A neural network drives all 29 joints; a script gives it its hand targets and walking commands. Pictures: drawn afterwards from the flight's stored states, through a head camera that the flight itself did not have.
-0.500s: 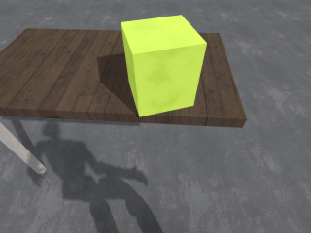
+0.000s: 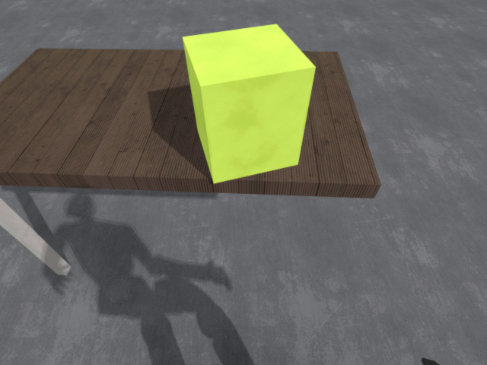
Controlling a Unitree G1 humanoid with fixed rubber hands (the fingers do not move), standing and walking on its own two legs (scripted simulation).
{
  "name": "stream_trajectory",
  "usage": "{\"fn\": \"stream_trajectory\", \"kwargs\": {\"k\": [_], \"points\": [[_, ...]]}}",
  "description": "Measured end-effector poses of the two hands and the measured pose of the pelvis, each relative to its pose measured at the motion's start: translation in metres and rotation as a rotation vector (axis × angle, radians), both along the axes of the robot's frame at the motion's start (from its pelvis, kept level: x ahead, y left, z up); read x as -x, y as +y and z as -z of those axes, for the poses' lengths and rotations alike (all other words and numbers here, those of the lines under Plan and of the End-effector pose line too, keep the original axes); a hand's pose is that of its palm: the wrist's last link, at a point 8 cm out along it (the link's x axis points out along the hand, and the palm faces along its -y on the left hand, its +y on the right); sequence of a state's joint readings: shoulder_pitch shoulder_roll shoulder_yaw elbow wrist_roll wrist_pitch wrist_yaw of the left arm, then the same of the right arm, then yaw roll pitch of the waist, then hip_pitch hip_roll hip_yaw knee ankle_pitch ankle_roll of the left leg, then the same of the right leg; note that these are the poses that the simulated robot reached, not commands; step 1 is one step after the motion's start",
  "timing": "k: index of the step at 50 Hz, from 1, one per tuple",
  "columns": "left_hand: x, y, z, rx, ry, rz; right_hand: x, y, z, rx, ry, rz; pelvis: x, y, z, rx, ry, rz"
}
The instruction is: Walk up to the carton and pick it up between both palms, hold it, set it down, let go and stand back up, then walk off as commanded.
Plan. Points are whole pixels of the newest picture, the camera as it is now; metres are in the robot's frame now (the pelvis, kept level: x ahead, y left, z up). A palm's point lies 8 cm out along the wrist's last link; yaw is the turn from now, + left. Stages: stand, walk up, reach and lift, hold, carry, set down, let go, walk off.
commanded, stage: walk up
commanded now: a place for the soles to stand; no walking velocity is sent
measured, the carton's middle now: (244, 105) +0.65 +0.00 +0.08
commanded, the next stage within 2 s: none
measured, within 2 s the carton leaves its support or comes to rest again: neither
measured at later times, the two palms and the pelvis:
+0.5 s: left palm out of the picture +0.09 +0.34 -0.07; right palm out of the picture +0.07 -0.31 -0.09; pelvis -0.01 +0.01 +0.00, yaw -3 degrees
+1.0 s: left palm out of the picture +0.11 +0.38 -0.07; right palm out of the picture +0.08 -0.27 -0.09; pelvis +0.01 +0.05 +0.00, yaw -4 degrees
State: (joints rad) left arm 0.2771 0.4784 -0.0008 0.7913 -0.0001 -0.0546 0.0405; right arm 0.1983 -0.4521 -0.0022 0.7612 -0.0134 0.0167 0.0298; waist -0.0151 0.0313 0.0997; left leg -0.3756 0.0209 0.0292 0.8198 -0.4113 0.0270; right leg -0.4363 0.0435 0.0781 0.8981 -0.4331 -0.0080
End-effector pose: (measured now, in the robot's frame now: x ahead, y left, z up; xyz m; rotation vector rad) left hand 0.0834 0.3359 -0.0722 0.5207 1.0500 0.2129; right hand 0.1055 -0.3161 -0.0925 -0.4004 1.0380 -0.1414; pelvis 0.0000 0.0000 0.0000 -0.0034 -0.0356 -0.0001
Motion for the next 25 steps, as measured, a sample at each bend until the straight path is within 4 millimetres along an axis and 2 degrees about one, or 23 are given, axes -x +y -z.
{"fn": "stream_trajectory", "kwargs": {"k": [8, 13, 18, 22, 25], "points": [[0.006, -0.016, -0.01, -0.019, 0.026, 0.018, -0.001, -0.016, 0.001, -0.02, -0.014, 0.019, 0.0, -0.015, -0.004, -0.022, 0.004, 0.025], [0.002, -0.008, -0.016, -0.032, 0.02, 0.037, 0.007, -0.016, -0.001, -0.011, -0.016, 0.032, 0.004, -0.007, -0.006, -0.029, 0.001, 0.044], [-0.004, 0.007, -0.009, -0.024, -0.006, 0.049, 0.023, -0.004, 0.002, 0.007, -0.007, 0.045, 0.01, 0.01, 0.0, -0.013, -0.011, 0.052], [-0.006, 0.009, -0.006, -0.008, -0.01, 0.05, 0.037, 0.004, 0.001, 0.004, 0.017, 0.06, 0.01, 0.014, -0.002, -0.009, -0.012, 0.054], [-0.003, 0.007, -0.004, -0.002, 0.004, 0.052, 0.039, 0.003, 0.001, 0.002, 0.025, 0.064, 0.009, 0.012, -0.002, -0.011, -0.009, 0.057]]}}
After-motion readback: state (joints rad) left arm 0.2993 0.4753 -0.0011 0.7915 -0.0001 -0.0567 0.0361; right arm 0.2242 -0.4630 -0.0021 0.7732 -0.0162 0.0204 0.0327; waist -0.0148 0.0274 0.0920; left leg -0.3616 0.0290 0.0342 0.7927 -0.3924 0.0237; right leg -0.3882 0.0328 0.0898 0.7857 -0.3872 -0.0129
